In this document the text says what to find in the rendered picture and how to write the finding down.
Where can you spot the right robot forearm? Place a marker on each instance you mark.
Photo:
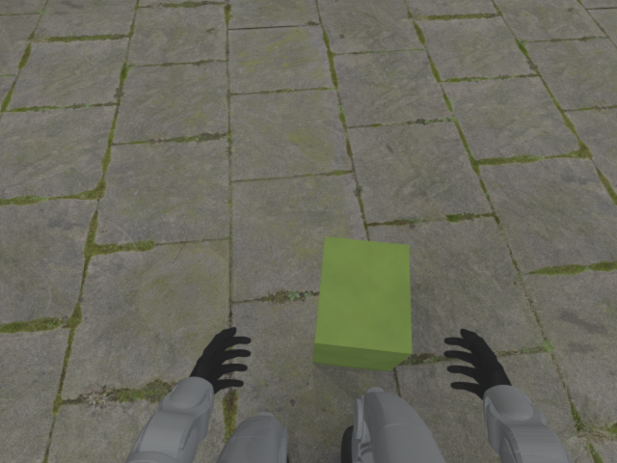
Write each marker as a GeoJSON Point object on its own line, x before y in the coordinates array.
{"type": "Point", "coordinates": [517, 429]}

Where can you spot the robot left thigh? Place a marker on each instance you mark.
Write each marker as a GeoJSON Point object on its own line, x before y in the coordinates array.
{"type": "Point", "coordinates": [258, 439]}

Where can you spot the carton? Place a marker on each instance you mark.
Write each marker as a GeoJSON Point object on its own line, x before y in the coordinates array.
{"type": "Point", "coordinates": [364, 307]}

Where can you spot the right robot shin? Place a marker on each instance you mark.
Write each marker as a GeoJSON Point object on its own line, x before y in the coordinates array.
{"type": "Point", "coordinates": [362, 453]}

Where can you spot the left robot forearm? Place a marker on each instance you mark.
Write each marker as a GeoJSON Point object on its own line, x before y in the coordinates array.
{"type": "Point", "coordinates": [173, 433]}

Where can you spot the right robot hand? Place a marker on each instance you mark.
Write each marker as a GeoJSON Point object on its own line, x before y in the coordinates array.
{"type": "Point", "coordinates": [487, 371]}

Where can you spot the left robot hand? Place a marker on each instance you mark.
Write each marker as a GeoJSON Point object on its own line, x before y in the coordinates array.
{"type": "Point", "coordinates": [209, 365]}

